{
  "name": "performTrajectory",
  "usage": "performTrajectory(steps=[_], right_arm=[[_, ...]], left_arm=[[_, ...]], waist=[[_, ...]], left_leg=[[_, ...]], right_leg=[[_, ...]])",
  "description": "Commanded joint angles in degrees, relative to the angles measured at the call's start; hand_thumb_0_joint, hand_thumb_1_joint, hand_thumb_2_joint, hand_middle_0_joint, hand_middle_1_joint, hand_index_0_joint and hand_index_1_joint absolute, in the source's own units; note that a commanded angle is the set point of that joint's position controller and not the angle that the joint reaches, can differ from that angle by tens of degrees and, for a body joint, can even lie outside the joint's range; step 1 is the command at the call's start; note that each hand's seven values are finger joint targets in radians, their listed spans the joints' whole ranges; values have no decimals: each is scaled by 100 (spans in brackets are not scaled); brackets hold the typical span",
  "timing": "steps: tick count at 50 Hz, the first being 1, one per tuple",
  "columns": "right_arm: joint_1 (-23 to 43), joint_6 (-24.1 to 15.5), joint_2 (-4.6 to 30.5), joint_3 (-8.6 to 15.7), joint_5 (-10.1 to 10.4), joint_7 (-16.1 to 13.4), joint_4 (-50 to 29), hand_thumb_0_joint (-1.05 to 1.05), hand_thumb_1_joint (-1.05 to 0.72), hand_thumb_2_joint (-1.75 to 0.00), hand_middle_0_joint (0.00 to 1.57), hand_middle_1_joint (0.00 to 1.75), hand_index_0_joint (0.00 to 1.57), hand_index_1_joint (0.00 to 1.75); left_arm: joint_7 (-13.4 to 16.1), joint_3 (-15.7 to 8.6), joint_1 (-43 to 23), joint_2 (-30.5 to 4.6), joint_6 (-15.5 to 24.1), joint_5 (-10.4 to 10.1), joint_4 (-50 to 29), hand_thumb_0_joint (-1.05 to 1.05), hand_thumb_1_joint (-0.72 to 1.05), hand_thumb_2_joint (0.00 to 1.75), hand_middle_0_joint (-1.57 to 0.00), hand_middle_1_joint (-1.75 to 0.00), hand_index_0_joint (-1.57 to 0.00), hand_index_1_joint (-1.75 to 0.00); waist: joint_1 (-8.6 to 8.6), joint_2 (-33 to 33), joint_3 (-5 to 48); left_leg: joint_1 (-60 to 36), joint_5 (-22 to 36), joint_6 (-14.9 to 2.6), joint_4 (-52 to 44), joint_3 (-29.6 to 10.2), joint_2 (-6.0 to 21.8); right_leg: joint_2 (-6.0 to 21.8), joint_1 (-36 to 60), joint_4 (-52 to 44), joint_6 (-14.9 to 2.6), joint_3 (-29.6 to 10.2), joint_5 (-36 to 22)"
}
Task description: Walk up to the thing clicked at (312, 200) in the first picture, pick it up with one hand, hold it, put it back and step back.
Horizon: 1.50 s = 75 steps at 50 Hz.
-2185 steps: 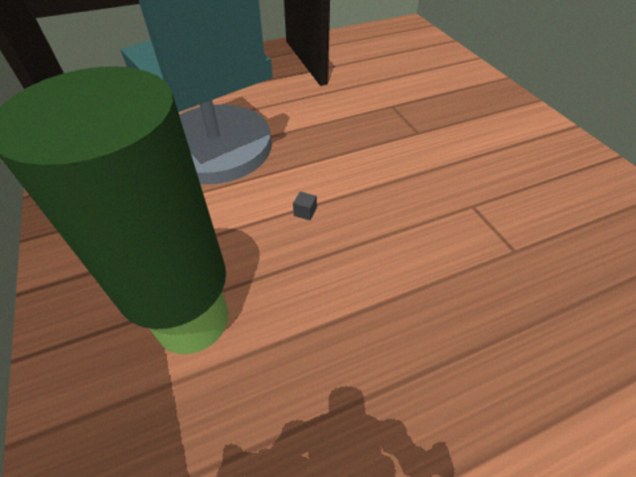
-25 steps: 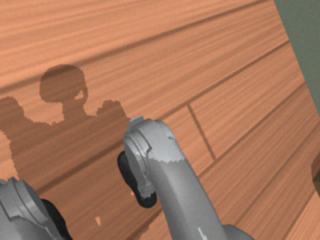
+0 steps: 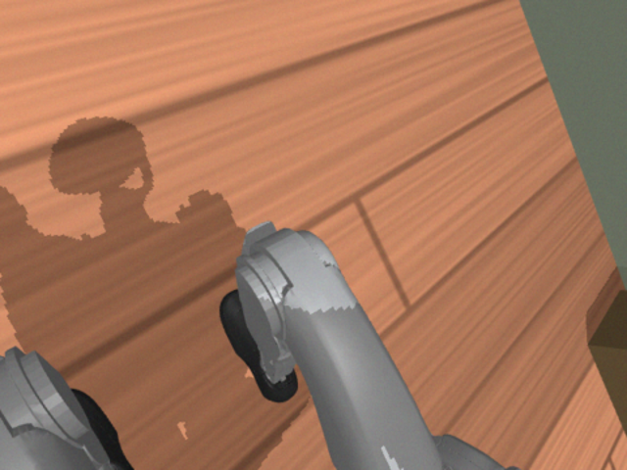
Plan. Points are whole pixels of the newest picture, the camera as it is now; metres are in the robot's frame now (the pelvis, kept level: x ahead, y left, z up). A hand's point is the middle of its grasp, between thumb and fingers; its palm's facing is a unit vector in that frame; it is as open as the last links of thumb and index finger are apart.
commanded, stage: open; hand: left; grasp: from above
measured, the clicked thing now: out of the picture +0.43 +0.33 -0.28
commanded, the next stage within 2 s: withdraw in 0.94 s
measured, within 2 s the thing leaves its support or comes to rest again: rests again in 1.42 s
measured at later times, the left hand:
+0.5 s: hand out of the picture +0.43 +0.32 -0.25, palm faces -0.18 -0.39 -0.90, open 13.0 cm
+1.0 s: hand out of the picture +0.43 +0.32 -0.25, palm faces -0.18 -0.40 -0.90, open 13.2 cm
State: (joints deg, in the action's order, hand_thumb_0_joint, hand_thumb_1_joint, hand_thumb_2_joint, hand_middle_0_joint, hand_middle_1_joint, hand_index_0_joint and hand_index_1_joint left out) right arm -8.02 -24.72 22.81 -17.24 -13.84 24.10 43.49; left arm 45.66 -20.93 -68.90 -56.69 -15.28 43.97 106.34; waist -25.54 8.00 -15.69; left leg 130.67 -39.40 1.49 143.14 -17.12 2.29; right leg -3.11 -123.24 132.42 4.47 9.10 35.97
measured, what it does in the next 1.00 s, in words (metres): stands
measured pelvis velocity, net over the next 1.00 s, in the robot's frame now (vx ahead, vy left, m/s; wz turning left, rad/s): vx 0.00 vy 0.00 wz -0.01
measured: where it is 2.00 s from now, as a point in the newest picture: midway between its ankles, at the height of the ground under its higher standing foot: (195, 415)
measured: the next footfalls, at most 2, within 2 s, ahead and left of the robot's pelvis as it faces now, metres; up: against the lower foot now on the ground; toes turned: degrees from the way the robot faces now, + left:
none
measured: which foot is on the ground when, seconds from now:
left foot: down 0.00-1.00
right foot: down 0.00-1.00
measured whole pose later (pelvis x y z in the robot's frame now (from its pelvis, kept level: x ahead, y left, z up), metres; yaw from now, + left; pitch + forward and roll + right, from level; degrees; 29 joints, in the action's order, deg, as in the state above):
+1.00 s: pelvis +0.00 +0.00 +0.01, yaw +0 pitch +25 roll -15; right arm -8.6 -25.3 22.8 -18.2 -13.6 23.4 42.2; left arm 44.5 -19.5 -68.4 -57.1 -15.5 42.3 104.1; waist -25.4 8.3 -16.5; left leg 130.0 -39.3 1.4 142.0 -17.3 2.6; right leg -3.1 -122.4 130.9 4.4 9.4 35.6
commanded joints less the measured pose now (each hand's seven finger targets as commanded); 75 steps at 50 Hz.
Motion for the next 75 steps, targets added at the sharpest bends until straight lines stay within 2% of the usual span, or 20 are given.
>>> performTrajectory(steps=[1,10,12,13,14,19,33,37,44,53,56,58,61,62,63,64,66,68,72,75], right_arm=[[-1276,-8,1887,451,82,-38,250,0,-89,-90,20,30,20,30],[-1364,-4,1987,474,81,-36,210,0,-88,-90,20,30,20,30],[-1450,5,1947,442,116,-39,252,0,-88,-89,20,30,20,30],[-1402,-13,1941,445,79,-42,211,0,-89,-90,20,30,20,30],[-1460,-6,1949,443,109,-44,245,0,-88,-89,20,30,20,30],[-1420,-13,1962,455,106,-82,207,0,-88,-89,20,30,20,30],[-1454,-19,1978,413,93,-109,187,0,-88,-89,20,30,20,30],[-1333,-27,1932,408,91,-114,134,0,-88,-89,20,30,20,30],[-1410,-48,1958,409,98,-119,246,0,-88,-89,20,30,20,30],[-1415,-53,1956,383,65,-85,156,0,-89,-89,20,30,20,30],[-1463,-23,1943,422,106,-59,147,0,-89,-89,20,30,20,30],[-1373,-33,1963,539,98,-72,135,0,-89,-89,20,30,20,30],[-1431,39,1847,692,170,-84,151,0,-89,-90,20,30,20,30],[-1428,91,1790,795,205,-88,133,0,-89,-90,20,30,20,30],[-1263,111,1654,825,247,-101,-18,0,-90,-90,20,30,20,30],[-1275,160,1624,916,328,-132,-16,0,-90,-90,20,30,20,30],[-1129,329,1499,1119,525,-230,-49,0,-90,-90,20,30,20,30],[-1150,530,1359,1337,662,-302,48,0,-90,-90,20,30,20,30],[-1164,823,1065,1517,824,-381,134,0,-90,-90,20,30,20,30],[-1374,931,1049,1667,835,-495,155,0,-90,-90,20,30,20,30]], left_arm=[[267,180,-1328,-1431,2,60,-717,0,-31,96,-34,-84,-30,-87],[211,307,-1339,-1293,-22,-18,-822,0,-34,95,-28,-87,-26,-90],[234,188,-1267,-1376,-10,-23,-753,0,-35,97,-27,-89,-24,-92],[191,324,-1338,-1316,-18,-27,-828,0,-35,100,-28,-91,-25,-94],[226,161,-1261,-1435,-8,-19,-759,0,-38,101,-25,-92,-22,-94],[180,304,-1313,-1328,-6,0,-785,0,-39,103,-24,-93,-21,-96],[164,249,-1267,-1420,2,-35,-785,0,-41,104,-22,-94,-19,-97],[146,393,-1295,-1336,-8,-9,-873,0,-38,103,-24,-92,-21,-95],[151,262,-1244,-1426,21,-51,-822,0,-39,108,-24,-93,-20,-97],[132,382,-1268,-1286,16,-74,-864,0,-32,99,-22,-90,-24,-89],[123,304,-1313,-1425,-1,23,-1026,0,-27,81,-26,-82,-27,-81],[10,501,-1496,-1227,-10,8,-1386,0,-25,79,-29,-80,-30,-78],[-122,302,-1431,-1432,-5,58,-2295,0,-21,76,-33,-74,-34,-73],[-172,280,-1336,-1325,-32,40,-2680,0,-20,75,-34,-73,-34,-72],[-313,690,-1407,-767,-64,14,-3079,0,-19,74,-35,-71,-36,-71],[-437,857,-1015,-503,-119,53,-3193,0,-20,73,-36,-70,-36,-70],[-776,971,-494,-427,-242,131,-3620,0,-19,71,-37,-68,-37,-68],[-1114,1081,71,-24,-336,243,-3661,0,-18,70,-38,-66,-38,-66],[-1840,1728,891,1090,-355,386,-3705,0,-12,67,-43,-63,-43,-63],[-2432,2015,700,1364,-65,530,-3704,0,-17,71,-38,-68,-39,-68]], waist=[[-303,-2982,3641],[-341,-3077,3787],[-308,-3130,3814],[-365,-3123,3664],[-301,-3079,3738],[-367,-3167,3719],[-366,-3078,3679],[-395,-3133,3551],[-364,-3026,3587],[-423,-3119,3635],[-281,-3286,3811],[-260,-3477,3967],[80,-3907,4665],[241,-4125,5075],[318,-4232,5395],[429,-4367,5632],[783,-4306,5676],[1039,-4040,5898],[1020,-2824,5206],[783,-1964,4646]], left_leg=[[-2581,842,-118,-1395,731,212],[-2791,1038,-82,-1464,673,249],[-2779,1071,-81,-1484,680,249],[-2702,975,-92,-1452,717,222],[-2678,943,-106,-1478,698,241],[-2757,872,-82,-1515,686,236],[-2752,849,-89,-1565,658,253],[-2764,766,-92,-1544,654,238],[-2689,782,-95,-1562,646,243],[-2834,935,-69,-1542,645,251],[-2892,1050,-71,-1599,662,263],[-3041,1028,-42,-1642,728,250],[-3327,1260,-15,-1726,802,244],[-3538,1425,7,-1782,837,244],[-3769,1506,27,-1851,850,242],[-3816,1495,24,-1989,884,219],[-3514,1077,-18,-2134,971,144],[-3123,1089,-63,-2117,1100,78],[-2171,958,-229,-2114,1240,5],[-1966,755,-316,-2239,1217,-36]], right_leg=[[-91,2075,-1243,-412,683,-1290],[-104,2175,-1194,-431,730,-1489],[-128,2255,-1245,-434,721,-1500],[-99,2197,-1211,-425,705,-1440],[-123,2257,-1272,-432,707,-1390],[-128,2195,-1287,-446,717,-1332],[-133,2243,-1316,-439,723,-1297],[-98,2059,-1320,-437,726,-1199],[-106,2150,-1309,-425,729,-1249],[-109,2183,-1278,-434,739,-1380],[-104,2219,-1330,-450,729,-1424],[-114,2186,-1315,-472,695,-1407],[-115,2359,-1325,-517,626,-1543],[-98,2435,-1323,-551,585,-1641],[-110,2389,-1286,-594,577,-1679],[-161,2390,-1353,-626,545,-1647],[-177,2084,-1391,-669,412,-1226],[-197,1975,-1371,-689,323,-1220],[-266,1778,-1604,-624,158,-1086],[-241,1741,-1805,-580,69,-835]])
